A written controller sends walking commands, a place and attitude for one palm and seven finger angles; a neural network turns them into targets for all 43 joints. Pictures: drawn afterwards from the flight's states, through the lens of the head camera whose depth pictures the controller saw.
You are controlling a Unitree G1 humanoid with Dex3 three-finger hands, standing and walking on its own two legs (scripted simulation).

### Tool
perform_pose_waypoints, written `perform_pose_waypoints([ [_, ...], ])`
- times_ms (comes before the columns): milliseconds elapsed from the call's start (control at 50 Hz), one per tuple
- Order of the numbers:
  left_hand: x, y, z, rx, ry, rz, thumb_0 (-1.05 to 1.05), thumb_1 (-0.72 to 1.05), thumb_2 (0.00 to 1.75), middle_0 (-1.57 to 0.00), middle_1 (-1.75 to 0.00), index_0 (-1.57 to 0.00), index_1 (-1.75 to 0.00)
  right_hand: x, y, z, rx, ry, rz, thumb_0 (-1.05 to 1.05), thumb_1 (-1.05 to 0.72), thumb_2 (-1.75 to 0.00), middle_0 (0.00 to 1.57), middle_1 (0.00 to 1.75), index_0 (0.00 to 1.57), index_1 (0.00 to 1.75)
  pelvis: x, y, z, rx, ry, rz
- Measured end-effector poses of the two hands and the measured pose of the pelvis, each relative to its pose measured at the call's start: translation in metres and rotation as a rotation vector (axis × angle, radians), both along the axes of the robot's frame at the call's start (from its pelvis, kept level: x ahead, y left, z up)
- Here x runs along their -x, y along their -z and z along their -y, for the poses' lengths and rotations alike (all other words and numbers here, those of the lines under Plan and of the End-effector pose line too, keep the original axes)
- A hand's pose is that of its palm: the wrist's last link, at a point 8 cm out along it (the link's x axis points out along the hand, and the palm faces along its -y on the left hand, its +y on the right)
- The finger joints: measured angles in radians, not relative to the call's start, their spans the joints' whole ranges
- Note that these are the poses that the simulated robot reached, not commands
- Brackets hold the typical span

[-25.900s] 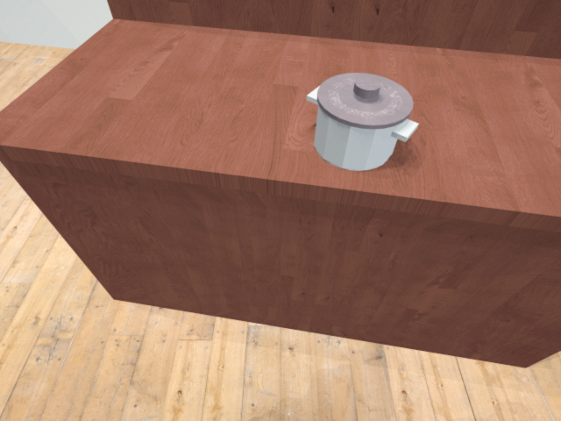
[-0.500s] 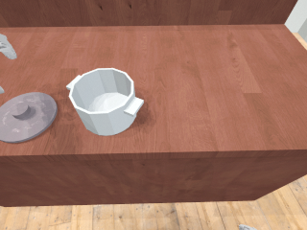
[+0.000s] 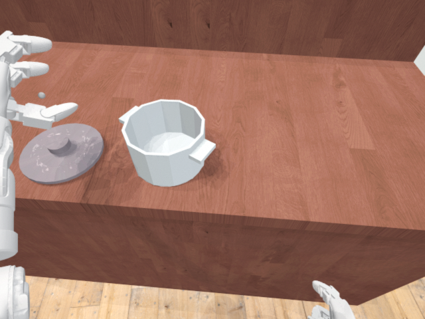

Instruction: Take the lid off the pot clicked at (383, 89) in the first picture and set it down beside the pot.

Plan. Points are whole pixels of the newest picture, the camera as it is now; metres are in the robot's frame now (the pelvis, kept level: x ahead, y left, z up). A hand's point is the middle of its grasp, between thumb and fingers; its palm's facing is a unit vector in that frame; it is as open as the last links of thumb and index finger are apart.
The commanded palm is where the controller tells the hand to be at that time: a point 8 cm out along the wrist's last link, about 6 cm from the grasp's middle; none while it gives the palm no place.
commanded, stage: draw the hand back to the body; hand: left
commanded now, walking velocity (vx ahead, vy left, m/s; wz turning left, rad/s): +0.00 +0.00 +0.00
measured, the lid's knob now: (58, 144) +0.43 +0.38 +0.05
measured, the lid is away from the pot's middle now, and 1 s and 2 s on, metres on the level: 0.24 0.24 0.24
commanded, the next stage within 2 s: step back with the hand held close in 1.60 s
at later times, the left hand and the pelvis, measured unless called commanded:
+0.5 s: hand (32, 102) +0.33 +0.28 +0.25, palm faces +0.55 -0.80 -0.24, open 9.2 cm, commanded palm +0.27 +0.31 +0.25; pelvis +0.03 -0.02 +0.00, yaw -2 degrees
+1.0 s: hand (28, 143) +0.26 +0.25 +0.24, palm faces +0.50 -0.83 -0.23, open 7.5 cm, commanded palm +0.20 +0.29 +0.24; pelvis +0.01 -0.01 +0.00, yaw -2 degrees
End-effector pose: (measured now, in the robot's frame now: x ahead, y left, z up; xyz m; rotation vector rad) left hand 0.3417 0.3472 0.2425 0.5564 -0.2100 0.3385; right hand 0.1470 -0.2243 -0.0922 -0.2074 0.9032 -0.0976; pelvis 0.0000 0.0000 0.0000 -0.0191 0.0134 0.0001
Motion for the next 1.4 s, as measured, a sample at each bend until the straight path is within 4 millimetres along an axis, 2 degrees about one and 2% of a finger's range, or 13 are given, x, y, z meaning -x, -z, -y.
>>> perform_pose_waypoints([
  [60,0.003,-0.002,0.005,0.115,-0.046,0.128,0.0,-0.05,0.75,-0.41,-0.76,-0.4,-0.76,-0.001,-0.004,0.004,0.01,0.007,0.038,0.01,-0.91,-0.9,0.2,0.3,0.21,0.3,-0.006,-0.001,0.004,-0.001,0.012,0.017],
  [140,0.007,-0.004,0.007,0.18,-0.088,0.201,0.0,0.0,0.76,-0.39,-0.74,-0.39,-0.74,-0.001,-0.004,0.016,0.016,0.036,0.058,0.01,-0.91,-0.9,0.2,0.3,0.21,0.3,-0.013,-0.002,0.008,-0.003,0.026,0.025],
  [300,0.028,-0.009,0.014,0.159,-0.115,0.242,0.0,0.16,0.79,-0.36,-0.66,-0.35,-0.66,-0.003,0.001,0.046,0.039,0.074,0.049,0.02,-0.91,-0.9,0.2,0.3,0.21,0.3,-0.025,-0.002,0.014,-0.006,0.034,0.027],
  [400,0.043,-0.008,0.02,0.149,-0.118,0.246,0.0,0.27,0.8,-0.33,-0.6,-0.33,-0.6,-0.014,0.001,0.053,0.046,0.068,0.06,0.02,-0.91,-0.9,0.2,0.3,0.2,0.3,-0.027,-0.001,0.018,-0.008,0.028,0.031],
  [600,0.069,-0.007,0.036,0.146,-0.092,0.265,0.01,0.51,0.84,-0.28,-0.49,-0.28,-0.49,-0.044,-0.009,0.036,0.007,0.021,0.155,0.02,-0.91,-0.9,0.2,0.3,0.2,0.3,-0.024,-0.002,0.022,-0.01,0.027,0.051],
  [720,0.086,-0.007,0.043,0.146,-0.076,0.283,0.01,0.66,0.86,-0.26,-0.41,-0.25,-0.42,-0.052,-0.014,0.022,-0.015,-0.008,0.193,0.02,-0.91,-0.9,0.2,0.3,0.21,0.3,-0.02,-0.002,0.022,-0.01,0.026,0.063],
  [960,0.117,-0.002,0.053,0.145,-0.039,0.297,0.01,0.85,0.89,-0.21,-0.32,-0.21,-0.32,-0.044,-0.016,0.012,-0.004,-0.028,0.197,0.02,-0.91,-0.9,0.2,0.3,0.21,0.3,-0.012,-0.003,0.016,-0.007,0.026,0.086],
  [1180,0.142,0.001,0.062,0.112,0.011,0.286,0.02,0.88,0.9,-0.21,-0.3,-0.21,-0.31,-0.035,-0.018,0.008,0.006,-0.023,0.201,0.02,-0.91,-0.9,0.2,0.3,0.21,0.3,-0.007,-0.003,0.01,-0.005,0.028,0.098],
  [1400,0.171,0.004,0.073,0.074,0.045,0.266,0.02,0.89,0.9,-0.21,-0.3,-0.21,-0.3,-0.039,-0.022,-0.003,-0.004,-0.048,0.229,0.02,-0.91,-0.9,0.2,0.3,0.21,0.3,-0.005,-0.002,0.006,-0.002,0.024,0.104],
])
